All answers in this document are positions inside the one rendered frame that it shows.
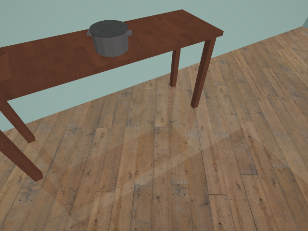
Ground knob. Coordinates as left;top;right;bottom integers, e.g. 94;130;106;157
103;20;114;27

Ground pot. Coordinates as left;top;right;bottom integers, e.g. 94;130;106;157
87;30;132;57

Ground table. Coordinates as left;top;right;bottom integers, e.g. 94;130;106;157
0;9;224;182

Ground lid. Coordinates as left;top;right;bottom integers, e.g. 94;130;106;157
89;20;128;38

